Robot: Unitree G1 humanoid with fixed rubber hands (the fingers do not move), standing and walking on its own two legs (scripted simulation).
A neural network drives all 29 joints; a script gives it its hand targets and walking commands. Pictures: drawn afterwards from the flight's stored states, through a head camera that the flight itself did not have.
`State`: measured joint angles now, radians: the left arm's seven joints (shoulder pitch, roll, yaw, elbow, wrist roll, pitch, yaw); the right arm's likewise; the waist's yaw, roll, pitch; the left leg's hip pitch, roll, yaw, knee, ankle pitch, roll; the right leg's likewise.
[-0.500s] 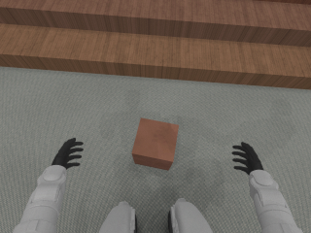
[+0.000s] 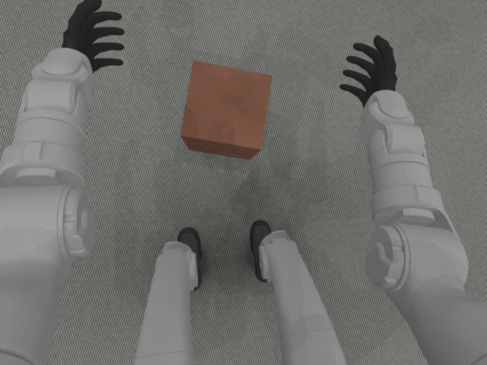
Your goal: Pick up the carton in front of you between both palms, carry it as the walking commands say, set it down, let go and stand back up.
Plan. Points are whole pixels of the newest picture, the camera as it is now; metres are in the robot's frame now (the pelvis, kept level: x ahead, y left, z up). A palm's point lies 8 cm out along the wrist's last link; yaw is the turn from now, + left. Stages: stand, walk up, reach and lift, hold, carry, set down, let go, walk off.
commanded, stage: reach and lift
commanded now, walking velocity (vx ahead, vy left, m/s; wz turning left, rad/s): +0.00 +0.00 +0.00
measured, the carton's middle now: (225, 117) +0.56 -0.04 -0.55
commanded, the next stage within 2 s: none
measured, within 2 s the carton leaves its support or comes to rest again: leaves its support in 2.00 s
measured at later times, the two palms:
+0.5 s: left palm (133, 50) +0.61 +0.13 -0.20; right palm (331, 88) +0.52 -0.23 -0.20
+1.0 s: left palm (156, 97) +0.59 +0.14 -0.42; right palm (297, 119) +0.51 -0.22 -0.42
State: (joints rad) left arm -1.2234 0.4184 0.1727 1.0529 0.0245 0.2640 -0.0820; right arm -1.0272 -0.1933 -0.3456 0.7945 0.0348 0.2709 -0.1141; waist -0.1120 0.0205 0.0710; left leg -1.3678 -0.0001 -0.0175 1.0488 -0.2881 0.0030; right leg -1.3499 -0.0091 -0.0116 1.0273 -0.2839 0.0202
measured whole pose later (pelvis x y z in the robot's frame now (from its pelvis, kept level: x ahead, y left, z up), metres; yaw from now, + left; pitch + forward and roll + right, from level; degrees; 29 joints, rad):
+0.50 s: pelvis +0.04 +0.01 -0.05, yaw -2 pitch +53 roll -3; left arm -1.39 0.32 0.34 1.06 0.21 0.16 -0.05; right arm -1.15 -0.05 -0.60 0.76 -0.15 0.13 -0.06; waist -0.11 0.04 -0.03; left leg -1.77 -0.02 -0.05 1.24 -0.38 0.00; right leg -1.75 0.00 -0.01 1.21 -0.35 0.05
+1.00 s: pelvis -0.03 +0.01 -0.27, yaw -4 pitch +41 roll -5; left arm -1.75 0.54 -0.06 1.26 -0.17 0.19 0.02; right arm -1.53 -0.25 -0.32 1.02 0.16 0.17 -0.16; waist -0.12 0.00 0.35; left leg -2.25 -0.03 -0.06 2.08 -0.55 -0.01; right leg -2.21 0.03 0.00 2.03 -0.54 0.06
